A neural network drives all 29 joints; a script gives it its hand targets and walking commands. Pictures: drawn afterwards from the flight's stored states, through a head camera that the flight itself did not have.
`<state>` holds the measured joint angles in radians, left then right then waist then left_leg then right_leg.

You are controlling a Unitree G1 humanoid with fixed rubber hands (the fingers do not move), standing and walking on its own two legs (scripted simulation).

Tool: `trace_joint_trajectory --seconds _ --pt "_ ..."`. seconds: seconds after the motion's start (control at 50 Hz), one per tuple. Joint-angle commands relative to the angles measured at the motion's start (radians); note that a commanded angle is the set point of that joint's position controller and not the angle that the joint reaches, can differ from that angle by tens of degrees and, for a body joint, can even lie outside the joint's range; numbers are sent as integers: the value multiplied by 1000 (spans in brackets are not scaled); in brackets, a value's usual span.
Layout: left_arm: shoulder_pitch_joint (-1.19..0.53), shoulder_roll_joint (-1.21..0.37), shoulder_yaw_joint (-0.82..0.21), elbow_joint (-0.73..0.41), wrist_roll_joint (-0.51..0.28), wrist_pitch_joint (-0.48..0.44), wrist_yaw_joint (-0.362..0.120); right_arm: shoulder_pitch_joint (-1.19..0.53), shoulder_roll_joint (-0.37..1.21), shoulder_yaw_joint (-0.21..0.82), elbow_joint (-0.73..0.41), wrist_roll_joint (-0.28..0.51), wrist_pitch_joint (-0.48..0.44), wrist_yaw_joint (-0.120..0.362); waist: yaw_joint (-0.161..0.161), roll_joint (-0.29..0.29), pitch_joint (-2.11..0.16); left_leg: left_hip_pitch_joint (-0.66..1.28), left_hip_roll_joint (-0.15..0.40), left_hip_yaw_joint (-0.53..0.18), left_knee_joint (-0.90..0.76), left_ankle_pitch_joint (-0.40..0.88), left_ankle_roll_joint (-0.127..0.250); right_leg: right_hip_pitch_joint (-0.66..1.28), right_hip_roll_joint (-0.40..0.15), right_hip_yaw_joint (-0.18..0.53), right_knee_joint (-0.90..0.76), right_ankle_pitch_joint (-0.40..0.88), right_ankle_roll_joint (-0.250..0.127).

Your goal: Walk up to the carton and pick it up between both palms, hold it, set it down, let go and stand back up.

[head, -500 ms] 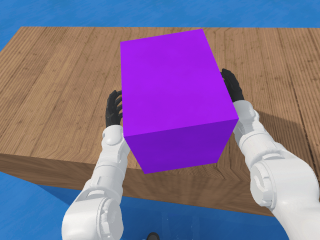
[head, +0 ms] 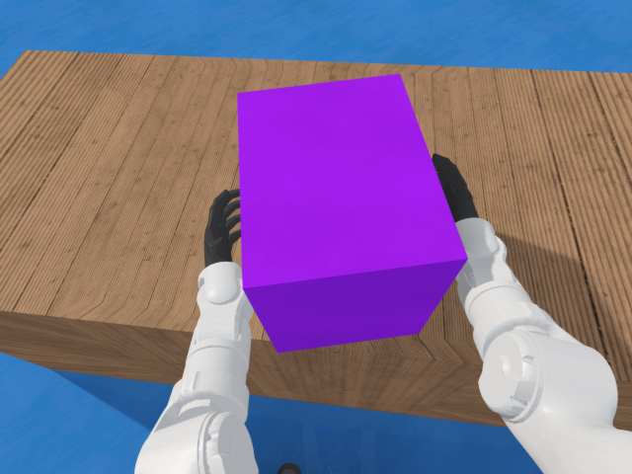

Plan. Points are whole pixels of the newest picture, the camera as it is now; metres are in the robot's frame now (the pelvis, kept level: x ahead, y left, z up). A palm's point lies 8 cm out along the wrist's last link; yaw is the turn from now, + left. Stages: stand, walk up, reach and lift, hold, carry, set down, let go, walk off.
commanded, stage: reach and lift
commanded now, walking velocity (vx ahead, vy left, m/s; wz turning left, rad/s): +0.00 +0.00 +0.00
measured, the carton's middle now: (334, 222) +0.45 +0.07 -0.01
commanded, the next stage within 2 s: none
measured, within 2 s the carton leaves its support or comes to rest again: leaves its support in 1.54 s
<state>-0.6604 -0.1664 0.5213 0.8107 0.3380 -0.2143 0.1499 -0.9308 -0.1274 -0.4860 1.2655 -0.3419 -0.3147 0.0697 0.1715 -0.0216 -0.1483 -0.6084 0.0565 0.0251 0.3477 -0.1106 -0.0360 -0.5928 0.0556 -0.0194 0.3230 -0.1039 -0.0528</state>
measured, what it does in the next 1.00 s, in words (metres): stands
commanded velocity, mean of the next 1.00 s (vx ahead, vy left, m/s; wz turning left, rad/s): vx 0.00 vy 0.00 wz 0.00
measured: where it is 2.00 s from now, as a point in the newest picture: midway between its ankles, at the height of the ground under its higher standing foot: outside the picture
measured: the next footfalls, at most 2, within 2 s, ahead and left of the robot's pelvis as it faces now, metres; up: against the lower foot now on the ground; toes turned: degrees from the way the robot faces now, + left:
none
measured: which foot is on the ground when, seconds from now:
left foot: down 0.00-1.00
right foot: down 0.00-1.00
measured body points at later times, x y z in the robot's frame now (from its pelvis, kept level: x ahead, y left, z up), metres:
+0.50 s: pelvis +0.02 -0.01 +0.00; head +0.13 -0.01 +0.44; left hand +0.38 +0.21 +0.01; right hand +0.48 -0.09 +0.02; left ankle +0.01 +0.14 -0.74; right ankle +0.00 -0.09 -0.74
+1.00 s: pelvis +0.01 -0.01 +0.00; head +0.13 +0.00 +0.44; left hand +0.38 +0.21 +0.01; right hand +0.48 -0.09 +0.02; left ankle +0.01 +0.13 -0.74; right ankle +0.00 -0.09 -0.74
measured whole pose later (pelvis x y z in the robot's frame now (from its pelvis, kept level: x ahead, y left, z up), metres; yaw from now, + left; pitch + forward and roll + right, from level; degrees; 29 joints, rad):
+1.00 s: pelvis +0.01 -0.01 +0.00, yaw +3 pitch +21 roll +0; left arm -0.59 -0.15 0.48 0.83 0.27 -0.37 0.15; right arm -0.90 -0.13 -0.34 1.35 -0.29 -0.53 -0.03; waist 0.13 -0.02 -0.14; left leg -0.59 0.06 0.04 0.32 -0.11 -0.04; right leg -0.55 0.05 -0.08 0.30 -0.12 -0.07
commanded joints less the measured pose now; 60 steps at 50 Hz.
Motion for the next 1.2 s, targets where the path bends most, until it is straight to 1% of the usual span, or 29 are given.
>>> trace_joint_trajectory --seconds 0.0,0.08,0.2,0.22,0.24,0.3,0.44,0.56,0.64,0.72,0.86,0.92,1.02,1.1,1.18 --pt "-410 -351 -204 -55 54 -36 -74 -399 407 116 -39 -91 -77 95 21 -84 -615 243 -40 110 30 375 34 476 -23 -40 32 272 37" --pt "-384 -354 -210 -52 55 -42 -78 -383 422 125 -24 -93 -89 90 18 -79 -582 238 -39 109 26 382 37 493 -26 -39 32 295 41" --pt "-345 -377 -228 -39 56 -59 -89 -369 458 160 -12 -86 -118 82 16 -70 -568 214 -37 104 30 413 38 530 -31 -39 50 387 44" --pt "-317 -437 -278 -93 58 -59 -67 -354 424 170 17 -68 -140 92 6 -22 -608 291 -21 93 42 499 4 485 -8 -73 54 414 23" --pt "-292 -423 -284 -66 58 -55 -65 -332 440 193 25 -55 -145 84 2 -37 -583 316 -26 95 64 524 9 465 -8 -68 37 406 17" --pt "-288 -417 -294 -59 42 -61 -71 -340 441 219 23 -40 -158 74 -7 -55 -549 262 -29 88 52 476 22 480 -16 -60 38 414 22" --pt "-282 -402 -285 -26 33 -80 -89 -332 459 254 31 -31 -167 67 -8 -77 -525 171 -34 90 12 356 38 548 -41 -41 53 439 41" --pt "-284 -397 -270 -7 33 -86 -99 -322 479 260 34 -39 -164 62 -9 -86 -511 145 -34 92 -8 298 45 566 -51 -33 57 430 50" --pt "-292 -398 -266 3 30 -91 -101 -323 492 262 38 -44 -166 58 -11 -88 -510 140 -33 93 -12 287 46 567 -52 -32 58 428 52" --pt "-303 -406 -274 8 25 -105 -99 -331 503 274 39 -47 -183 53 -15 -87 -527 140 -31 93 -8 302 44 570 -50 -34 63 453 52" --pt "-330 -434 -318 22 10 -159 -94 -362 524 322 34 -50 -259 31 -29 -76 -596 137 -27 89 9 359 30 596 -47 -43 84 575 51" --pt "-334 -447 -340 33 3 -179 -91 -370 527 347 38 -48 -291 22 -33 -70 -621 142 -25 84 16 380 24 589 -44 -49 90 608 49" --pt "-338 -459 -368 48 -8 -190 -89 -370 525 382 49 -34 -314 14 -38 -61 -639 168 -23 75 22 388 18 559 -37 -54 83 593 42" --pt "-349 -462 -393 47 -24 -184 -85 -369 520 407 47 -13 -307 12 -38 -54 -647 198 -22 71 25 379 14 525 -31 -55 72 540 37" --pt "-373 -466 -422 35 -47 -176 -78 -388 520 434 20 11 -297 12 -34 -49 -675 222 -23 68 33 373 11 495 -24 -55 65 497 36"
